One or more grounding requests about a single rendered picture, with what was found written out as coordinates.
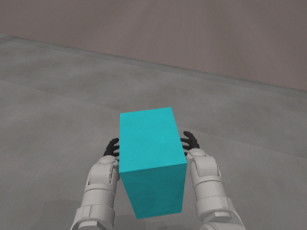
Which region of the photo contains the carton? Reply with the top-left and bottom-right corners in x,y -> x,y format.
119,107 -> 187,219

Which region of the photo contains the right robot forearm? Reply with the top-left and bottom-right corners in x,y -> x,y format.
186,148 -> 247,230

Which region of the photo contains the left robot hand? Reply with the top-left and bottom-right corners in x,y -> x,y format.
104,138 -> 120,162

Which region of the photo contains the left robot forearm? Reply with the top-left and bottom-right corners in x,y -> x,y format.
70,155 -> 120,230

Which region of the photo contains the right robot hand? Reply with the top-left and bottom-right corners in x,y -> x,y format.
180,130 -> 200,156

